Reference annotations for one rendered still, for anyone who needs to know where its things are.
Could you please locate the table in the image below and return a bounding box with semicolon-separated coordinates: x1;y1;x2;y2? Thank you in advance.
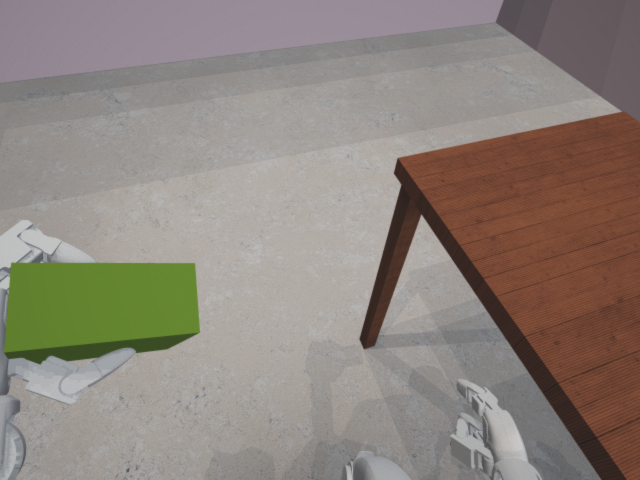
360;111;640;480

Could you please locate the robot left hand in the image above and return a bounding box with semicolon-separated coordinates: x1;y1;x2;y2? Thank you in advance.
0;220;136;405

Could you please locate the robot right forearm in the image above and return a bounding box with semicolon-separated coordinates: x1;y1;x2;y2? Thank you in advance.
491;458;542;480

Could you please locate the sponge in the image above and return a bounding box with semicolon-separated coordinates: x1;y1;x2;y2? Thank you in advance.
4;263;200;364

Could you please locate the robot left forearm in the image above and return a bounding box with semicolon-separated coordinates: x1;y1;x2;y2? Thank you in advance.
0;395;26;480

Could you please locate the robot right thigh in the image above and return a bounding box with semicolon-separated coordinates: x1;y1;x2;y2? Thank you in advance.
342;456;411;480

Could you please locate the robot right shin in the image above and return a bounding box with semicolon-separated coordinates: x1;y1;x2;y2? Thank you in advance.
354;451;374;460

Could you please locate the robot right hand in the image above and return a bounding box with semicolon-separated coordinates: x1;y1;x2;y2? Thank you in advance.
450;379;529;479

